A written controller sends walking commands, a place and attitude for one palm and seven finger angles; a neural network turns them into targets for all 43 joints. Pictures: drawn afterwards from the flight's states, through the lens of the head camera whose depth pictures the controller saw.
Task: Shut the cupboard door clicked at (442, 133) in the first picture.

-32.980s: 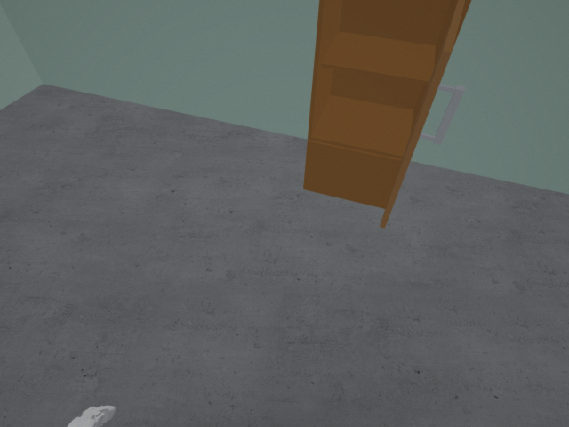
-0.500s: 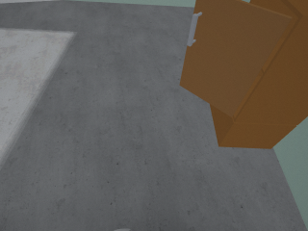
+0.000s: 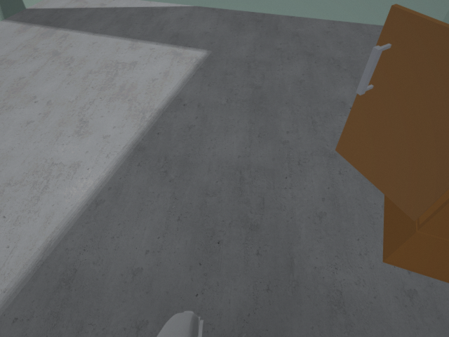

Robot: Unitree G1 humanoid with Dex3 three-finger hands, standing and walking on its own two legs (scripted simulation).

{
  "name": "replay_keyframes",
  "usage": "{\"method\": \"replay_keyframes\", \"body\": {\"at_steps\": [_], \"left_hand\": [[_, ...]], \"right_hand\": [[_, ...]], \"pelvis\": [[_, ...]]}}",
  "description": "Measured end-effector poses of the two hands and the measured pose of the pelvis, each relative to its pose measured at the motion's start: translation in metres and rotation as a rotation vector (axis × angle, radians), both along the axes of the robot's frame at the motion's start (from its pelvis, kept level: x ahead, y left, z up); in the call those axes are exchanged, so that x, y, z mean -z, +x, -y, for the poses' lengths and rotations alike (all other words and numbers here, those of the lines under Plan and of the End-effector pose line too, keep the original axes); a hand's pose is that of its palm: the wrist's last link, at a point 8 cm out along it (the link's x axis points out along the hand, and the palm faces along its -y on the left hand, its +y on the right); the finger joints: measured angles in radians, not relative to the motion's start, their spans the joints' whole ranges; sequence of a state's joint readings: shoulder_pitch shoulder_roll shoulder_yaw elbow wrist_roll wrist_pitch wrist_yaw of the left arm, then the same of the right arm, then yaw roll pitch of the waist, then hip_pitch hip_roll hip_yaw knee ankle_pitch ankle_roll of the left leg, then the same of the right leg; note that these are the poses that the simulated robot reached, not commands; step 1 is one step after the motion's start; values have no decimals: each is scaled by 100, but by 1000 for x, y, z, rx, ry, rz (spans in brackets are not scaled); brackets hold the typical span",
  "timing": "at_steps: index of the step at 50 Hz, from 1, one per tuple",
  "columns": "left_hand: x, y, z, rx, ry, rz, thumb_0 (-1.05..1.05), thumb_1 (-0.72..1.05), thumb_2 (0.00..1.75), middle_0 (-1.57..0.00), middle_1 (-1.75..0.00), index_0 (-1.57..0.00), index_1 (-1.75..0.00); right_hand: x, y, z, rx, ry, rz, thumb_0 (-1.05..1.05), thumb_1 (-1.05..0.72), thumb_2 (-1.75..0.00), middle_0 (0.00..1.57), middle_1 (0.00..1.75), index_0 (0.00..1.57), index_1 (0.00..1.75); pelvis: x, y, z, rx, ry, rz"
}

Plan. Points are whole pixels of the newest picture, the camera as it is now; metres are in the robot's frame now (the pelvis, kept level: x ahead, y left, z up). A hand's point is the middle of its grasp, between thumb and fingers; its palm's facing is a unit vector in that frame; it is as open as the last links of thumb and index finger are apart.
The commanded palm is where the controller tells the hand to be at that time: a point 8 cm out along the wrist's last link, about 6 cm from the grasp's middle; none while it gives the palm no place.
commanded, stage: walk to a spot facing it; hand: left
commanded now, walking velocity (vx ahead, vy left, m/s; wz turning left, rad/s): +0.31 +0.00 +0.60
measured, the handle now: (373, 70) +0.86 -0.46 -0.02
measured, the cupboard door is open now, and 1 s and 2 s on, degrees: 49 49 49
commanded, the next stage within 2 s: turn to face it in 0.60 s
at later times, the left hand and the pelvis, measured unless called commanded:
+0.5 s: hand out of the picture +0.11 +0.25 -0.19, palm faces +0.34 -0.92 -0.21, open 7.4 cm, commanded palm none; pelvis +0.17 +0.07 -0.02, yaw +16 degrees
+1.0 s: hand (122, 248) +0.35 +0.28 -0.18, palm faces +0.31 -0.93 -0.20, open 7.2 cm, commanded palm none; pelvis +0.36 +0.09 -0.01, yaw +16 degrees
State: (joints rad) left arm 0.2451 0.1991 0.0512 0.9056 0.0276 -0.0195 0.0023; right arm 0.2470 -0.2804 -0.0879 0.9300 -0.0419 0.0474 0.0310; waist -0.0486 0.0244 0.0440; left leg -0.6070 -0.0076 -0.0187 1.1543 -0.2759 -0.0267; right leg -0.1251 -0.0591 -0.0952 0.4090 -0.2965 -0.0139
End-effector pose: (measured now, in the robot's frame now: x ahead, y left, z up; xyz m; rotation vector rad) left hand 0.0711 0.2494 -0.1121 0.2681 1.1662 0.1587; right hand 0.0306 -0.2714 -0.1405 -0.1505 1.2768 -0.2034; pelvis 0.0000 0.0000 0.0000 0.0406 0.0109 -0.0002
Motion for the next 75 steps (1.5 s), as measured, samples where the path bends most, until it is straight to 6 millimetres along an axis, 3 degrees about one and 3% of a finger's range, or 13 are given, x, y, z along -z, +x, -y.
{"method": "replay_keyframes", "body": {"at_steps": [7,13,17,20,25,32,37,40,45,55,63,69,75], "left_hand": [[11,-75,10,-213,-30,-187,1,90,89,-20,-30,-21,-30],[21,-129,21,-394,-95,-381,1,90,89,-20,-30,-20,-30],[37,-135,11,-455,-143,-477,1,90,89,-20,-30,-21,-30],[46,-98,-9,-459,-136,-434,1,90,89,-20,-30,-21,-30],[43,15,-44,-423,-120,-191,1,91,89,-20,-30,-20,-30],[26,179,-68,-328,-111,78,1,91,89,-20,-30,-20,-30],[25,269,-75,-279,-69,190,1,90,89,-20,-30,-20,-30],[25,288,-73,-294,-58,190,0,90,89,-20,-30,-20,-30],[28,278,-62,-340,-88,39,0,90,89,-20,-30,-20,-30],[52,264,-92,-348,-137,-190,0,92,89,-20,-30,-21,-30],[36,342,-112,-221,-115,-122,1,91,89,-20,-30,-20,-30],[36,414,-112,-89,-44,-5,1,91,90,-20,-30,-20,-30],[27,443,-109,-11,-25,-5,1,90,89,-20,-30,-20,-30]], "right_hand": [[4,104,-20,-191,27,13,1,-91,-90,20,30,19,29],[9,225,-82,-396,49,102,1,-91,-90,20,30,19,29],[14,293,-125,-467,38,243,1,-91,-90,20,30,19,29],[8,310,-140,-476,29,256,1,-91,-90,20,30,19,30],[1,304,-147,-454,27,154,0,-91,-90,20,30,20,30],[2,300,-119,-357,-4,3,0,-94,-90,21,30,20,30],[21,308,-99,-308,-4,-125,0,-92,-90,21,30,20,30],[25,326,-95,-307,-15,-176,1,-92,-90,20,30,20,30],[12,378,-114,-319,-7,-124,1,-91,-90,20,30,19,29],[4,453,-170,-283,-6,63,1,-93,-90,20,30,20,30],[-5,463,-157,-203,-29,59,0,-93,-90,21,30,20,30],[18,459,-125,-92,-21,50,1,-91,-90,21,30,20,30],[7,466,-112,-30,-53,51,1,-91,-90,20,30,20,30]], "pelvis": [[2,37,-1,-133,-1,8],[16,79,-23,-216,-7,5],[36,111,-49,-246,-29,7],[33,130,-57,-253,-13,24],[16,168,-66,-288,-20,33],[9,233,-70,-318,-16,38],[24,291,-63,-343,-5,35],[24,312,-64,-355,-24,46],[10,342,-73,-335,-28,25],[16,378,-108,-205,-59,17],[7,399,-112,-101,-73,20],[25,416,-99,-27,-53,19],[17,421,-105,37,-53,7]]}}
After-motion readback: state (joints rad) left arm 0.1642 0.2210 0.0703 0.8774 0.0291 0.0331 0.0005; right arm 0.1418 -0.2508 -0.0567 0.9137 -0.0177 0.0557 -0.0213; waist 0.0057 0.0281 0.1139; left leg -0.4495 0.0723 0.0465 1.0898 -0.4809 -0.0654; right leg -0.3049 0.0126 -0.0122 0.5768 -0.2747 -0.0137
